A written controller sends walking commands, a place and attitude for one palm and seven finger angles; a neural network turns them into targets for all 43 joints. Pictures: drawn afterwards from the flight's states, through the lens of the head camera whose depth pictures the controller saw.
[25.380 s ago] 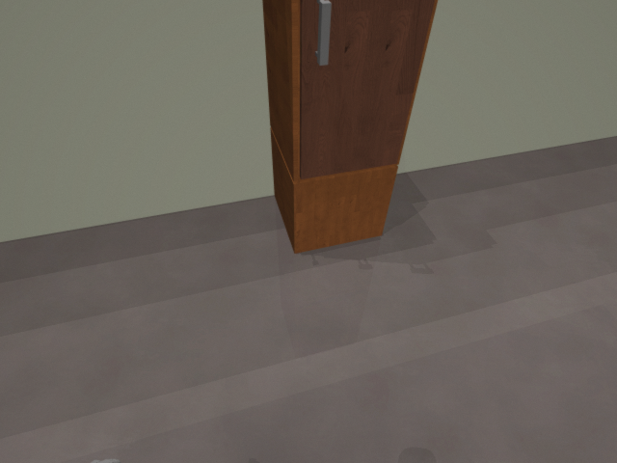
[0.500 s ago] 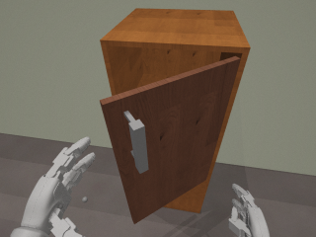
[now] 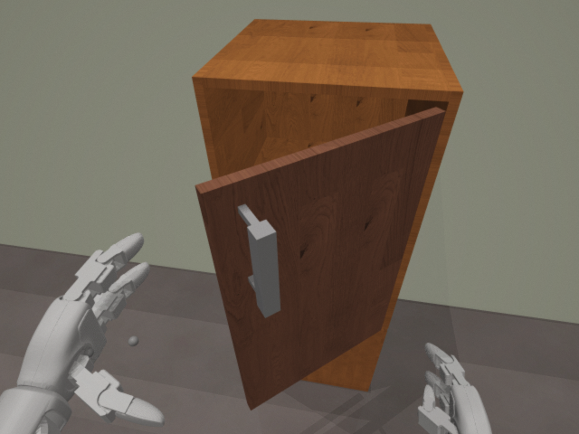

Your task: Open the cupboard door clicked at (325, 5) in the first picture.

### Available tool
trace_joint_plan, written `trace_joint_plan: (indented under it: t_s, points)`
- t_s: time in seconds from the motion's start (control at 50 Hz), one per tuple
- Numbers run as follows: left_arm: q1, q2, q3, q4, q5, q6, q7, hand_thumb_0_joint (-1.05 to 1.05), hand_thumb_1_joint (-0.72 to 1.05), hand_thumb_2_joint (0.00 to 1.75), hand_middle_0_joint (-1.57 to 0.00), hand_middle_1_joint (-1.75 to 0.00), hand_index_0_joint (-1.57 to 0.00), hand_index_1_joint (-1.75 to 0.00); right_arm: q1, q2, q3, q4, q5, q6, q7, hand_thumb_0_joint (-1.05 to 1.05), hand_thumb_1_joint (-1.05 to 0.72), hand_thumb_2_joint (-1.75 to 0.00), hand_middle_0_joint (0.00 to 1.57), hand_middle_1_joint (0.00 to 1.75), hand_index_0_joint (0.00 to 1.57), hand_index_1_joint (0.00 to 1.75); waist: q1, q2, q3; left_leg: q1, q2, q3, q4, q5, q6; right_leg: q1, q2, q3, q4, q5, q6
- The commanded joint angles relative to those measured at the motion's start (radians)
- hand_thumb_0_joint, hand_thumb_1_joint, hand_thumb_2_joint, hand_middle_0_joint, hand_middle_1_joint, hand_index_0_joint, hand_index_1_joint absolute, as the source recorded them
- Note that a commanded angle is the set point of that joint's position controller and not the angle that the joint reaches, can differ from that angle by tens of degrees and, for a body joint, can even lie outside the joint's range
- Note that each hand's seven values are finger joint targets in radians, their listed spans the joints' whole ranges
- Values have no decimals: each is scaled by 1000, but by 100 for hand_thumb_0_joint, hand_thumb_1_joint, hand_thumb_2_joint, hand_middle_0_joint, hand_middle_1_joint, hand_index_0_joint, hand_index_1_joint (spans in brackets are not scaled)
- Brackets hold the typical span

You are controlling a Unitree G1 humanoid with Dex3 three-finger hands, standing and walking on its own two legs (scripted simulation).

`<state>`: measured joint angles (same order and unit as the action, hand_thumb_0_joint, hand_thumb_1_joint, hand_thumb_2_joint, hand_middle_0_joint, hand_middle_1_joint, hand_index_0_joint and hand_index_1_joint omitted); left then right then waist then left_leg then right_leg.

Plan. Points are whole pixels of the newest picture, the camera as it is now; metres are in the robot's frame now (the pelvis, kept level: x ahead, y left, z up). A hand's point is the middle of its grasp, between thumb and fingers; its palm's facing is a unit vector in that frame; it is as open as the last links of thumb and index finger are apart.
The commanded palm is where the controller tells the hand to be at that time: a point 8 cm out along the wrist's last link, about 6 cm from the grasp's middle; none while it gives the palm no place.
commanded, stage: draw the hand back to the body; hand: left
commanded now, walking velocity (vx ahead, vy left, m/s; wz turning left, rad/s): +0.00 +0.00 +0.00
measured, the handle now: (257, 261) +0.28 +0.08 +0.15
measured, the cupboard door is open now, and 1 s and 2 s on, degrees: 41 41 41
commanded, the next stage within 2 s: step back with the hand held close in 1.04 s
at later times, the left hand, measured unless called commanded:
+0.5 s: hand (103, 297) +0.20 +0.23 +0.16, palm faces +0.40 -0.83 -0.38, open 11.0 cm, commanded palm +0.15 +0.28 +0.18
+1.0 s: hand (93, 288) +0.21 +0.25 +0.17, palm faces +0.44 -0.82 -0.37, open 7.5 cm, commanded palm +0.16 +0.29 +0.19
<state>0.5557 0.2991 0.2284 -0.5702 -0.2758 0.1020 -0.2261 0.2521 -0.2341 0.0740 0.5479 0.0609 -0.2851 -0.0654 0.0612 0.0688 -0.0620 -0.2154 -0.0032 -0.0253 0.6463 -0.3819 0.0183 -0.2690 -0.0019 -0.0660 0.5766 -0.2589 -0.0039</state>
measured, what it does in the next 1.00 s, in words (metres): stands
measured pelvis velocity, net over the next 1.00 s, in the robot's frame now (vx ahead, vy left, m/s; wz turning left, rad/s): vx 0.02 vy -0.01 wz -0.03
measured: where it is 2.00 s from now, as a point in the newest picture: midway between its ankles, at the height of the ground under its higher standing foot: outside the picture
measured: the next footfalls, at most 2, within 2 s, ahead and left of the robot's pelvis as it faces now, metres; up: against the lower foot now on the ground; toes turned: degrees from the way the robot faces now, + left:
right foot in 1.94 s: -0.03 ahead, -0.11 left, +0.00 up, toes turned +2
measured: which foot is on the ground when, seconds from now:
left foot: down 0.00-1.00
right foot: down 0.00-1.00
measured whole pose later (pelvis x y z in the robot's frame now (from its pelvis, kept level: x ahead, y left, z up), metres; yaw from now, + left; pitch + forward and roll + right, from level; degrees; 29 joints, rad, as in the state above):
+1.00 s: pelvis +0.02 -0.01 +0.01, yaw -2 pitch -4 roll -1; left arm 0.47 0.32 0.32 -0.39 -0.06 -0.10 0.12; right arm 0.20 -0.22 0.01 0.64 0.00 -0.13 -0.07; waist 0.07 0.06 0.02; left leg -0.06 0.00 0.01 0.45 -0.31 0.01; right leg -0.15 0.01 -0.03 0.43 -0.21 -0.01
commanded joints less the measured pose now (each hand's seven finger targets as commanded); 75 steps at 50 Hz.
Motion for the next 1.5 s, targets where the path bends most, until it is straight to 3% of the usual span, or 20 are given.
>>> trace_joint_plan:
  t_s: [0.0, 0.02, 0.08, 0.2, 0.42, 0.48, 0.52, 0.64, 0.74, 0.78, 0.9, 0.94, 1.12, 1.14, 1.16, 1.18, 1.24, 1.3, 1.38, 1.48]
  points:
    - [-21, 125, 74, -226, 168, -180, 258, 0, -22, 42, -16, -30, -16, -30, -136, -78, -66, -162, -45, -51, -15, 0, -90, -90, 20, 30, 20, 30, 17, -40, 80, -144, 12, -9, -191, 97, -20, 90, 7, 37, -135, 6, -29]
    - [20, 90, 46, -208, 180, -192, 278, 0, -18, 43, -16, -30, -16, -30, -137, -72, -65, -160, -45, -36, -10, 0, -90, -90, 20, 30, 20, 30, 8, -11, 88, -127, 16, -4, -196, 110, -20, 89, 3, 43, -129, 19, -29]
    - [-3, 115, 54, -228, 211, -235, 322, 0, -8, 48, -16, -30, -16, -30, -138, -77, -73, -148, -50, -12, -6, 0, -90, -90, 20, 30, 20, 30, 8, 17, 37, -80, 17, 9, -205, 160, -15, 125, -4, 49, -131, 68, -29]
    - [-51, 161, 107, -175, 232, -268, 364, 0, 13, 57, -17, -30, -17, -30, -154, -83, -88, -122, -55, 19, -23, 0, -90, -90, 20, 30, 20, 30, 7, -48, 19, -22, 22, 11, -230, 174, -4, 150, -10, 56, -164, 63, -28]
    - [-98, 174, 162, -104, 227, -276, 372, 0, 51, 74, -19, -30, -19, -30, -174, -81, -92, -92, -55, 59, -18, 0, -90, -90, 20, 30, 20, 30, 14, 10, 25, 22, 24, 17, -261, 297, -12, 193, -9, 58, -166, 172, -28]
    - [-102, 188, 187, -76, 220, -273, 371, 0, 62, 78, -19, -30, -19, -30, -168, -80, -97, -88, -56, 70, -14, 0, -90, -90, 20, 30, 20, 30, 13, -45, 9, 35, 25, 29, -254, 329, -8, 203, -7, 60, -172, 209, -23]
    - [-114, 195, 200, -68, 219, -272, 371, 0, 69, 81, -19, -30, -19, -30, -170, -80, -97, -86, -55, 78, -14, 0, -90, -90, 20, 30, 20, 30, 13, -4, 12, 41, 26, 28, -258, 359, -12, 206, -10, 61, -168, 230, -25]
    - [-177, 215, 231, -24, 213, -268, 372, 0, 90, 90, -20, -30, -20, -30, -173, -82, -101, -80, -52, 97, -13, 0, -90, -90, 20, 30, 20, 30, 10, -22, 14, 58, 27, 33, -265, 361, -8, 202, -8, 60, -182, 230, -21]
    - [-165, 190, 201, -19, 212, -265, 366, 0, 90, 90, -20, -30, -20, -30, -179, -83, -101, -80, -54, 102, -6, 0, -90, -90, 20, 30, 20, 30, 10, -8, 14, 62, 28, 32, -270, 372, -9, 207, -9, 57, -186, 235, -18]
    - [-178, 207, 212, -35, 213, -267, 367, 0, 90, 90, -20, -30, -20, -30, -179, -85, -103, -82, -55, 102, -6, 0, -90, -90, 20, 30, 20, 30, 10, -27, -3, 66, 24, 36, -267, 354, -5, 212, -8, 61, -194, 228, -18]
    - [-193, 226, 229, -46, 220, -270, 373, 0, 90, 90, -20, -30, -20, -30, -185, -83, -101, -78, -53, 96, -8, 0, -90, -90, 20, 30, 20, 30, 13, 21, 8, 65, 24, 31, -275, 346, -10, 215, -8, 61, -195, 215, -23]
    - [-175, 209, 221, -29, 216, -270, 373, 0, 90, 90, -20, -30, -20, -30, -182, -77, -100, -78, -55, 95, -6, 0, -90, -90, 20, 30, 20, 30, 12, -10, 9, 62, 23, 32, -279, 334, -8, 214, -7, 59, -199, 206, -20]
    - [-194, 204, 212, -27, 217, -275, 372, 0, 90, 90, -20, -30, -20, -30, -188, -81, -101, -75, -54, 89, -5, 0, -90, -90, 20, 30, 20, 30, 11, -9, 23, 56, 25, 27, -291, 295, -8, 206, -6, 58, -207, 169, -19]
    - [-238, 240, 246, -7, 216, -274, 377, 0, 90, 90, -20, -30, -20, -30, -185, -82, -102, -66, -53, 91, -7, 0, -90, -90, 20, 30, 20, 30, 8, -21, 28, 53, 24, 32, -290, 280, -6, 201, -5, 64, -216, 156, -19]
    - [-338, 347, 365, -31, 216, -320, 378, 0, 90, 90, -20, -30, -20, -30, -155, -105, -97, -99, -42, 112, -5, 0, -90, -90, 20, 30, 20, 30, -38, -62, 114, 0, 36, 28, -276, 174, 15, 96, -45, 200, -289, 170, -18]
    - [-240, 268, 304, 52, 221, -328, 365, 0, 90, 90, -20, -30, -20, -30, -158, -91, -99, -78, -46, 129, -6, 0, -90, -90, 20, 30, 20, 30, -45, -112, 105, 18, 29, 17, -249, 161, 20, 79, -66, 212, -311, 155, -17]
    - [-159, 206, 235, 44, 235, -343, 354, 0, 90, 90, -20, -30, -20, -30, -158, -110, -107, -97, -50, 155, -2, 0, -90, -90, 20, 30, 20, 30, -49, -48, 43, 31, 48, 13, -265, 221, 16, 95, -71, 192, -261, 228, -13]
    - [-119, 240, 262, -23, 243, -350, 367, 0, 90, 90, -20, -30, -20, -30, -162, -119, -118, -114, -51, 171, -6, 0, -90, -90, 20, 30, 20, 30, -42, -3, -31, 7, 68, 5, -283, 299, 13, 153, -66, 160, -178, 344, -4]
    - [-42, 276, 319, -78, 247, -351, 383, 0, 90, 90, -20, -30, -20, -30, -148, -110, -133, -144, -49, 191, -6, 0, -90, -90, 20, 30, 20, 30, -44, -65, -100, -50, 85, 5, -250, 378, 11, 205, -66, 160, -90, 481, 3]
    - [7, 283, 348, -120, 250, -362, 398, 0, 90, 90, -20, -30, -20, -30, -143, -105, -139, -160, -47, 201, -11, 0, -90, -90, 20, 30, 20, 30, -50, -7, -92, -162, 100, -16, -252, 312, 20, 210, -63, 161, -10, 479, 7]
